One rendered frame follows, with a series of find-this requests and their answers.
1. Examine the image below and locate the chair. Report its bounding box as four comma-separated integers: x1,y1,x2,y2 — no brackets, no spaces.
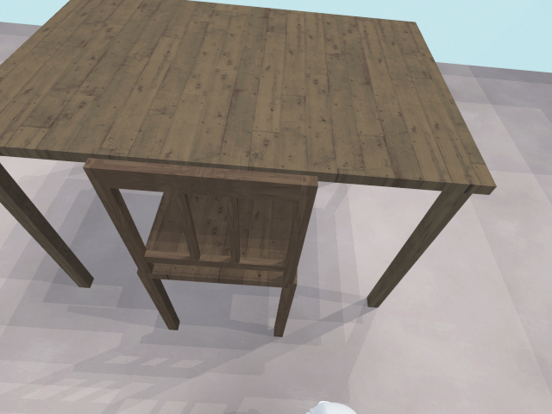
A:
83,158,318,337

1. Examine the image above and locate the table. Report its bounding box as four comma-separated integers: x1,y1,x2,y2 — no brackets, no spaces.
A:
0,0,497,308

